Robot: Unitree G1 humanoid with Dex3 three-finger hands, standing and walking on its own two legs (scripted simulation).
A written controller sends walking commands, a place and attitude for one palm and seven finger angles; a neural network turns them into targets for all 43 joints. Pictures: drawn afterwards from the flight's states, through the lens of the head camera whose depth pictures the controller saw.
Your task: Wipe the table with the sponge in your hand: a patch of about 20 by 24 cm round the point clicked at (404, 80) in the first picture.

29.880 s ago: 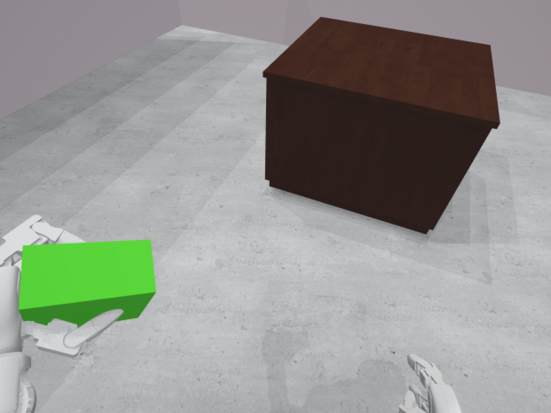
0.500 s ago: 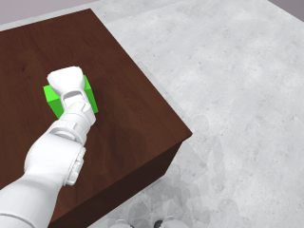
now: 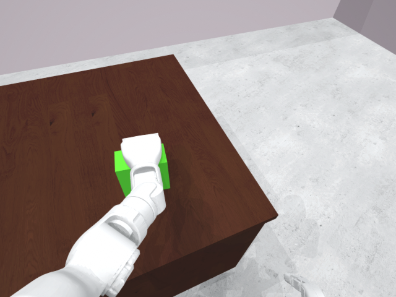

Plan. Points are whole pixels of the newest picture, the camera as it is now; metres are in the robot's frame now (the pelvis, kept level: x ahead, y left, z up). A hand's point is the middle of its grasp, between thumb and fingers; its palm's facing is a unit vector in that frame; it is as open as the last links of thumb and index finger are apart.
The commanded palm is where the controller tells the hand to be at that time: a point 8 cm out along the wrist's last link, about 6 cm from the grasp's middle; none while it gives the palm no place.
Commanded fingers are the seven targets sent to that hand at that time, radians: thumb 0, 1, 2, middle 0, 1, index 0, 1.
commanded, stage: wipe back along the third lane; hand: left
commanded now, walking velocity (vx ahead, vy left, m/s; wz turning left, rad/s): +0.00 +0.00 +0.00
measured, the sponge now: (144, 175) +0.40 +0.16 -0.04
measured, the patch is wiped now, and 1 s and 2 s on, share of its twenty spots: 1.00 1.00 1.00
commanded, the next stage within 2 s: slide back across to the middle lane in 0.98 s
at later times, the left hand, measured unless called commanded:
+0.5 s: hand (151, 180) +0.36 +0.14 +0.00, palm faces -0.08 -0.01 -1.00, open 9.7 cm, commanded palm +0.32 +0.11 +0.02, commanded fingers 0.00 0.10 1.30 -1.20 -1.60 -1.20 -1.60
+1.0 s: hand (158, 198) +0.32 +0.11 +0.00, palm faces -0.06 -0.03 -1.00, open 9.7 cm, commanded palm +0.28 +0.10 +0.02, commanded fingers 0.00 0.10 1.30 -1.20 -1.60 -1.20 -1.60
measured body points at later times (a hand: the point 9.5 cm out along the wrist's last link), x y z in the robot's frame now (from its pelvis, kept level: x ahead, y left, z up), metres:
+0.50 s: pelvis -0.02 -0.02 +0.01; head +0.00 -0.02 +0.46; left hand +0.36 +0.13 +0.05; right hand +0.09 -0.26 -0.13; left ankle -0.03 +0.06 -0.72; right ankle -0.02 -0.11 -0.72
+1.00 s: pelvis -0.02 -0.04 +0.01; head -0.02 -0.05 +0.46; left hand +0.32 +0.11 +0.05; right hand +0.18 -0.25 -0.10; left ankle -0.03 +0.06 -0.72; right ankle -0.02 -0.11 -0.72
